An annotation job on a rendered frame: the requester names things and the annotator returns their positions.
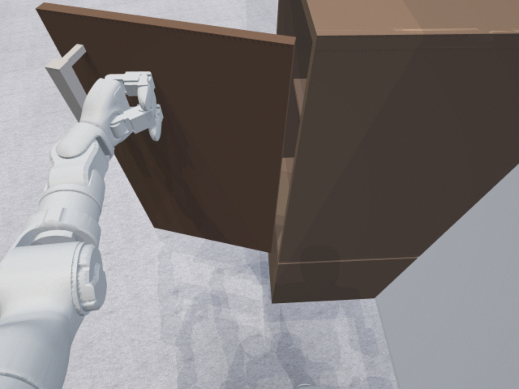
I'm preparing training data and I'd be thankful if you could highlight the robot left upper arm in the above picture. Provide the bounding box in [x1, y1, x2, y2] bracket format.
[0, 242, 107, 389]

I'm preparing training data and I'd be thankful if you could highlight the cupboard door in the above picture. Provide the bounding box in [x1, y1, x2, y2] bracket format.
[36, 2, 296, 253]

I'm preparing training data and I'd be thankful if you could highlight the robot left hand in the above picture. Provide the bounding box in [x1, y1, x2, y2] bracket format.
[79, 71, 164, 147]

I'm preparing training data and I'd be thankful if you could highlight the handle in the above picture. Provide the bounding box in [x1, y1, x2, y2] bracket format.
[45, 44, 115, 149]

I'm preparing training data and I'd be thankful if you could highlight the left robot forearm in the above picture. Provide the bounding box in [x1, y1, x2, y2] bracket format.
[0, 122, 114, 270]

